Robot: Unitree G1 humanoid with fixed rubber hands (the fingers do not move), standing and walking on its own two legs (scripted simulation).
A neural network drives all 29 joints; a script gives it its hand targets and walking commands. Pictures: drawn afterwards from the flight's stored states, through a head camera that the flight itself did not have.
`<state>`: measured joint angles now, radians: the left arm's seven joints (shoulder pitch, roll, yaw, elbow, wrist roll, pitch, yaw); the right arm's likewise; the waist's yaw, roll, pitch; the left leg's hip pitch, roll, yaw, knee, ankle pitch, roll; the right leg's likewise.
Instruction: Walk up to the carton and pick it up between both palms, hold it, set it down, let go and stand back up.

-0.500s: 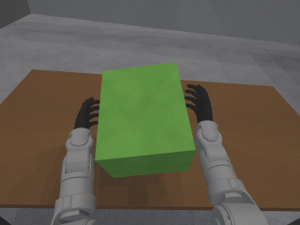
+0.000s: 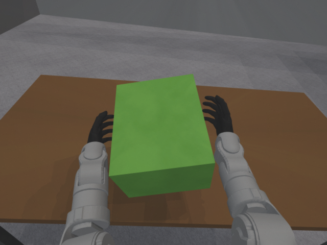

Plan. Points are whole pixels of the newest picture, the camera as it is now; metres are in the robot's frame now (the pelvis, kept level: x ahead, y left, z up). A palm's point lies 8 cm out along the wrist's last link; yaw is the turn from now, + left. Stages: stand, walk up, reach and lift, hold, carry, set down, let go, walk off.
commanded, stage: set down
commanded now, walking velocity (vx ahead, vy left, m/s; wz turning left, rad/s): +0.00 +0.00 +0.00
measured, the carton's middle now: (161, 134) +0.42 +0.03 +0.06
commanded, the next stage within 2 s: none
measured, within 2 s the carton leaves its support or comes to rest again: neither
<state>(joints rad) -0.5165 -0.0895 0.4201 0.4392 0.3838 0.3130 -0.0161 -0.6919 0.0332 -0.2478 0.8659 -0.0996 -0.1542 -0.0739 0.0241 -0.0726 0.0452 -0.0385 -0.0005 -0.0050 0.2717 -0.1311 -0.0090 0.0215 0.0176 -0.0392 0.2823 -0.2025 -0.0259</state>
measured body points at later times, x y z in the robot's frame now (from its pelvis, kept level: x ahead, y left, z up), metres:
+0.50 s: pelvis +0.01 -0.01 +0.00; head +0.01 +0.01 +0.45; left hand +0.38 +0.17 +0.06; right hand +0.43 -0.14 +0.12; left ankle +0.02 +0.12 -0.75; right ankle -0.02 -0.10 -0.75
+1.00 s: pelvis +0.02 -0.01 +0.00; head +0.05 +0.01 +0.45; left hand +0.39 +0.17 +0.03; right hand +0.44 -0.14 +0.09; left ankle +0.02 +0.12 -0.75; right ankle -0.02 -0.09 -0.75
